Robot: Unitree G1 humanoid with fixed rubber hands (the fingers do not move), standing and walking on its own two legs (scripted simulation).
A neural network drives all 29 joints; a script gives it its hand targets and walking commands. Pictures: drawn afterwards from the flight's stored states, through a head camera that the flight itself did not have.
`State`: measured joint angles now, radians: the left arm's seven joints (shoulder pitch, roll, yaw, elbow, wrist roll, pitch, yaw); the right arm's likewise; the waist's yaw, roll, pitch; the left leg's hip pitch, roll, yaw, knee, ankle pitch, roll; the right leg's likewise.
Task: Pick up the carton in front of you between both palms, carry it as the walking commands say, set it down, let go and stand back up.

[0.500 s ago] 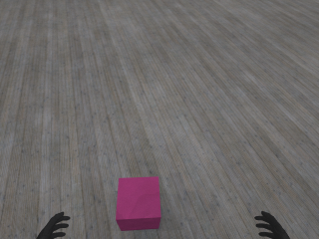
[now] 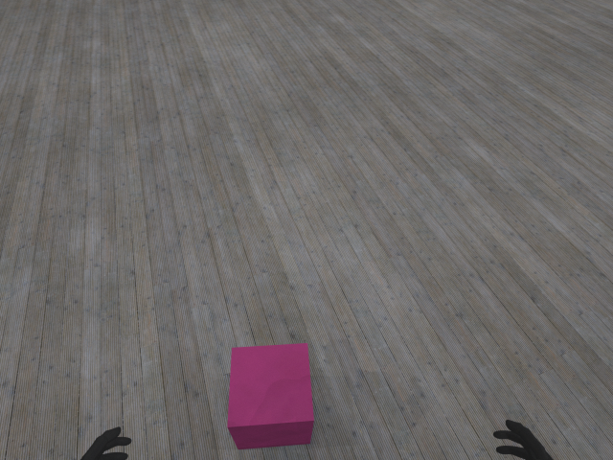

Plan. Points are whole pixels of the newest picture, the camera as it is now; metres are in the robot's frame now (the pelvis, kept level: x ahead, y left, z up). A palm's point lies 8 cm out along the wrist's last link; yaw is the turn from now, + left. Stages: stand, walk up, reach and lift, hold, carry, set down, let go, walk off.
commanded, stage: stand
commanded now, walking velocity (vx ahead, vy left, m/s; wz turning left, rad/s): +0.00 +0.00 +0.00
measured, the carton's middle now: (272, 397) +0.40 +0.09 -0.65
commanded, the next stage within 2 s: none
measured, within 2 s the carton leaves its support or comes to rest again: neither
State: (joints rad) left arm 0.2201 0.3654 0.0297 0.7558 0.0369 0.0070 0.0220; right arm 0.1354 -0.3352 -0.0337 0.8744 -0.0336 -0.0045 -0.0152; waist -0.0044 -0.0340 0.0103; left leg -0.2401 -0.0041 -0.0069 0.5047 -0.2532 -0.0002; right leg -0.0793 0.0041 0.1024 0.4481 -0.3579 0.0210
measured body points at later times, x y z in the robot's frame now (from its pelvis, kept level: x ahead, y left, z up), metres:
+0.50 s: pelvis -0.02 +0.00 +0.00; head -0.02 +0.01 +0.45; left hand +0.09 +0.31 -0.11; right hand +0.10 -0.31 -0.10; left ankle +0.01 +0.12 -0.74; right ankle -0.07 -0.14 -0.74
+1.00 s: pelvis -0.02 +0.00 +0.01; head -0.02 +0.01 +0.46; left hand +0.07 +0.31 -0.11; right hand +0.09 -0.31 -0.10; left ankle +0.01 +0.12 -0.74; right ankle -0.07 -0.14 -0.74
